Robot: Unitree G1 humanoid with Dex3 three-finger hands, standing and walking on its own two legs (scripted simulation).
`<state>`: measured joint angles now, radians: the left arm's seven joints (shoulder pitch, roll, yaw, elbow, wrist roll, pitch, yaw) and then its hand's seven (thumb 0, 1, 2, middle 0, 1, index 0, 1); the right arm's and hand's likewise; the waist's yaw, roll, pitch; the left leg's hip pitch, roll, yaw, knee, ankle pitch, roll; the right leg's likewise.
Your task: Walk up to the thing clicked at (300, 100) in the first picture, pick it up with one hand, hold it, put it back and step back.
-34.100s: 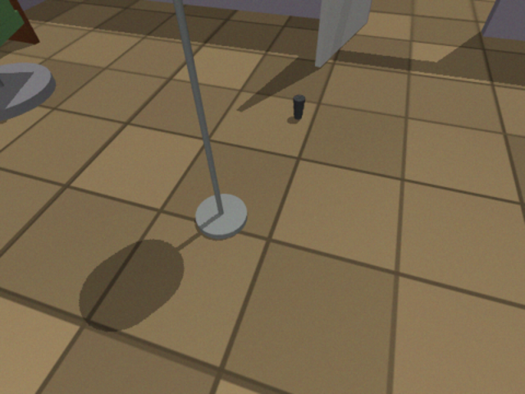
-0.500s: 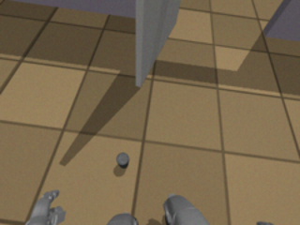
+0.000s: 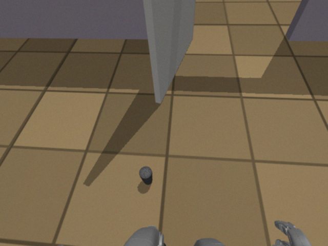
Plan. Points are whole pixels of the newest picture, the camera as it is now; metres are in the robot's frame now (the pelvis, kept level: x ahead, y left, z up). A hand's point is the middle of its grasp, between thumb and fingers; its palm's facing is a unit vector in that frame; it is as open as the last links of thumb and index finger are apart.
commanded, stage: step back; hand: left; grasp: from the side
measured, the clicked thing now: (146, 176) +0.53 +0.16 -0.69
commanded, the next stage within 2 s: none
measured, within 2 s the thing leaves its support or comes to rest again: neither
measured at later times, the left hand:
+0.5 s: hand out of the picture -0.04 +0.28 -0.15, palm faces +0.05 -0.94 -0.35, open 7.4 cm
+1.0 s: hand out of the picture -0.17 +0.23 -0.15, palm faces +0.04 -0.92 -0.39, open 7.4 cm
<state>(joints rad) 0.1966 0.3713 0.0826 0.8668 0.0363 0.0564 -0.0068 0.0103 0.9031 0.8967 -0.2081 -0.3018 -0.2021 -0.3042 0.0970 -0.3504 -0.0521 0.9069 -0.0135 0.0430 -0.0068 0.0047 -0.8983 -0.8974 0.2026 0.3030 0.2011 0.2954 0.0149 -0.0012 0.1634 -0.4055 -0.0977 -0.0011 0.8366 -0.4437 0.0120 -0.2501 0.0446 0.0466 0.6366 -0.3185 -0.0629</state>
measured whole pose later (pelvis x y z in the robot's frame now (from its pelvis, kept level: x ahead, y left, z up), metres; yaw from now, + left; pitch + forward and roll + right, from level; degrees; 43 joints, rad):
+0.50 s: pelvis -0.14 +0.00 +0.01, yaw +2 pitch -1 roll -1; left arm 0.17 0.40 0.11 0.79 0.02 0.08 0.00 0.01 0.90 0.90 -0.21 -0.30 -0.20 -0.30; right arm 0.18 -0.34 -0.03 0.87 -0.04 0.02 -0.02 0.01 -0.90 -0.90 0.20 0.30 0.20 0.30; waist 0.00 -0.05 0.15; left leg -0.27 0.02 -0.03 0.55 -0.26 0.01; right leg -0.46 0.12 0.18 1.20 -0.47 0.00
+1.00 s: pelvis -0.30 -0.04 -0.01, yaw +4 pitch -2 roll +1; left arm 0.10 0.39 0.08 0.72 0.03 0.06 0.01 0.01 0.90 0.90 -0.21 -0.30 -0.20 -0.30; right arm 0.19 -0.38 -0.04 0.86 -0.02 0.02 -0.03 0.01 -0.90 -0.90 0.20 0.30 0.20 0.30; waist -0.01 -0.04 0.19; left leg -0.25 -0.06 -0.02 0.67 -0.39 0.01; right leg -0.42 -0.03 -0.01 0.72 -0.27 -0.01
